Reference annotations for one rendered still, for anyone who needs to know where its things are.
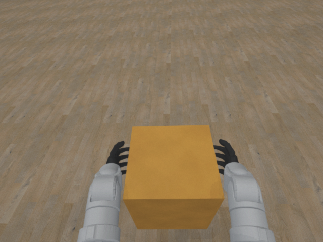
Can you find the robot right forearm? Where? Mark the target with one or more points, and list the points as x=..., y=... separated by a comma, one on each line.
x=246, y=206

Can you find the carton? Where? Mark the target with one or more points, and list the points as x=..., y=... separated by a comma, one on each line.
x=172, y=178

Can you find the left robot hand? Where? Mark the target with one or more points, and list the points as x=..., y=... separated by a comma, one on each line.
x=114, y=155

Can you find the robot left forearm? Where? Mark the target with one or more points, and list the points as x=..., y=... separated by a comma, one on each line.
x=103, y=206

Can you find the right robot hand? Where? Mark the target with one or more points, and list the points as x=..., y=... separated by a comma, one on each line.
x=228, y=156

